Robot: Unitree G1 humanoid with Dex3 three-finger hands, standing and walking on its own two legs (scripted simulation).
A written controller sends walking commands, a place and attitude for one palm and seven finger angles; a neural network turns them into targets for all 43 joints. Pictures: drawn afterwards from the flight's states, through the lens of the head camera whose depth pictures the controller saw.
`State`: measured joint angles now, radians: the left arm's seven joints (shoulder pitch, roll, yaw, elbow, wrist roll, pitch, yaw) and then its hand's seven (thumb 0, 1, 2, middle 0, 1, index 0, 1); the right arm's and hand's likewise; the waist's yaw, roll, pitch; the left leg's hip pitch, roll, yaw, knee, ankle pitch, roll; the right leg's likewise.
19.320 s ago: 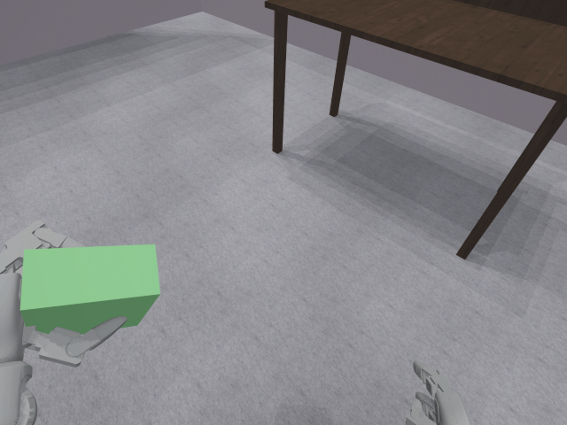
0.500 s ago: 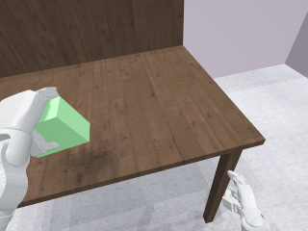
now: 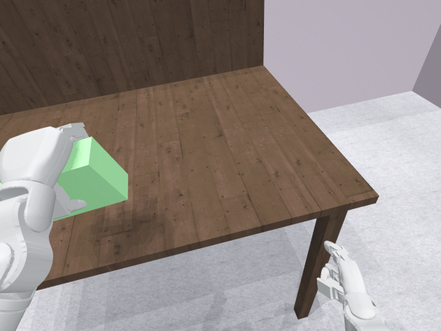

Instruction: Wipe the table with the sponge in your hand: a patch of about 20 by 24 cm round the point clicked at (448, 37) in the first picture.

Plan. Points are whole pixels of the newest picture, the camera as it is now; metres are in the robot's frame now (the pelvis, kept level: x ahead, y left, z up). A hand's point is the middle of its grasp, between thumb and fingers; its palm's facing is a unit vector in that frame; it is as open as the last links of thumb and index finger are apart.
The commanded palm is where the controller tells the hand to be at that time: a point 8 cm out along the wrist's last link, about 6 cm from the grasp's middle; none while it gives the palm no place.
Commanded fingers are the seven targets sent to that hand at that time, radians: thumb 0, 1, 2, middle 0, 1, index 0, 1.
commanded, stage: turn the palm down, sponge in hand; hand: left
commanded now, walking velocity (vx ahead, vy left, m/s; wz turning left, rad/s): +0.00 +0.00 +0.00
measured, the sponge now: (77, 187) +0.25 +0.29 +0.18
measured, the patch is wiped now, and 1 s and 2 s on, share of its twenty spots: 0.00 0.00 0.00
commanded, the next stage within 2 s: move the sponge above the wiping area in 0.18 s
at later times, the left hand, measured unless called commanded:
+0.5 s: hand (77, 173) +0.25 +0.28 +0.20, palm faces +0.20 -0.05 -0.98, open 9.8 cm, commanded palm +0.20 +0.28 +0.27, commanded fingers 0.00 0.10 1.30 -1.20 -1.60 -1.20 -1.60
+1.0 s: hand (79, 176) +0.26 +0.29 +0.19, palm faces +0.16 -0.05 -0.99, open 9.8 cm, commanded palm +0.21 +0.28 +0.26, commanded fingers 0.00 0.10 1.30 -1.20 -1.60 -1.20 -1.60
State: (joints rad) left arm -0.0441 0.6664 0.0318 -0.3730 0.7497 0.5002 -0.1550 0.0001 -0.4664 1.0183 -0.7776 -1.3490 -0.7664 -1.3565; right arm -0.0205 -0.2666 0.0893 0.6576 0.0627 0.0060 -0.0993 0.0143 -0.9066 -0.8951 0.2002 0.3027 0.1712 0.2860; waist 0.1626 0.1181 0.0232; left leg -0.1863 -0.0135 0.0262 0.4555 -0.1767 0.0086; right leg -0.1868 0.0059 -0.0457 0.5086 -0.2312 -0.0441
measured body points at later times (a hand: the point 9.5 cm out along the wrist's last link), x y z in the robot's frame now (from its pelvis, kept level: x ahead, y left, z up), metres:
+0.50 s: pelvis +0.01 -0.01 +0.00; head -0.01 -0.07 +0.45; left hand +0.24 +0.28 +0.26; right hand +0.28 -0.19 -0.07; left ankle +0.05 +0.12 -0.74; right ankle +0.04 -0.09 -0.74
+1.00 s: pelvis +0.01 +0.00 +0.00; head -0.01 -0.05 +0.45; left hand +0.25 +0.29 +0.24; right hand +0.28 -0.19 -0.07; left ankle +0.05 +0.12 -0.74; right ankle +0.04 -0.09 -0.74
